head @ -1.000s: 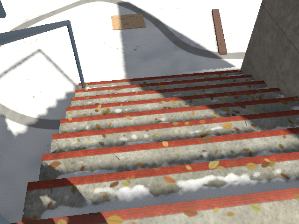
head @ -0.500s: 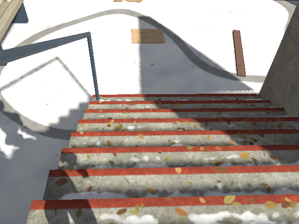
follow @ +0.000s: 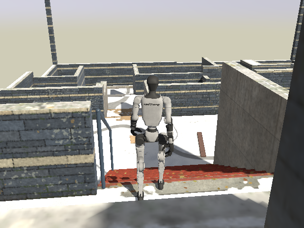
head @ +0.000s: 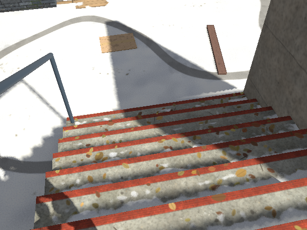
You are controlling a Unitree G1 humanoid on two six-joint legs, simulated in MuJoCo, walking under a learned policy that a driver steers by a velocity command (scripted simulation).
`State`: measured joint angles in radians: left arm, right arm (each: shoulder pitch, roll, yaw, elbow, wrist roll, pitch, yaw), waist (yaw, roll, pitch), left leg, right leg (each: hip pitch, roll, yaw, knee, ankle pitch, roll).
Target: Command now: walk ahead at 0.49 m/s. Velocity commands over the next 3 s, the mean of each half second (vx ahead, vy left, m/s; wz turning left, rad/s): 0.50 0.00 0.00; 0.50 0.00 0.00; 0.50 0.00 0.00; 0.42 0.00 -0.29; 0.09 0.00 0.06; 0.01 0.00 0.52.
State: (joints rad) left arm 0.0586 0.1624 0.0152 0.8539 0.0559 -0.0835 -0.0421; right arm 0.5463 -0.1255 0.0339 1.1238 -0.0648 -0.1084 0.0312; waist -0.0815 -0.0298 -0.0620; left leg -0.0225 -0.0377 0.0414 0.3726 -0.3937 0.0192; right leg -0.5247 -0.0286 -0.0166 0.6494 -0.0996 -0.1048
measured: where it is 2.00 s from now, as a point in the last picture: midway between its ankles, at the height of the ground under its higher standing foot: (149, 179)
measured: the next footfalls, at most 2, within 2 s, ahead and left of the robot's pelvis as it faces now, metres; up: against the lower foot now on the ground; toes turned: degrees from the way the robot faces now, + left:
left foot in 0.52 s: +0.37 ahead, +0.13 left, -0.16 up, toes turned +3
right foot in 1.06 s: +0.66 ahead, -0.10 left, -0.31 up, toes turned -5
